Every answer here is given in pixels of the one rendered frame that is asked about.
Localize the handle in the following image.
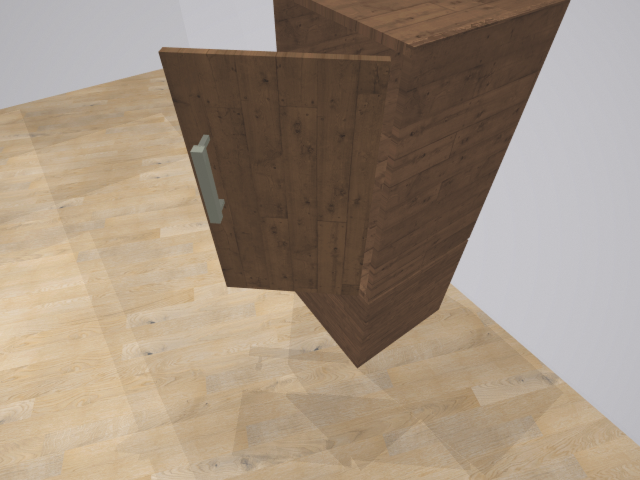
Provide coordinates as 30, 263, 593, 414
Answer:
190, 135, 225, 224

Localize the cupboard door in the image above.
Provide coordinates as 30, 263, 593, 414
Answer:
158, 47, 391, 296

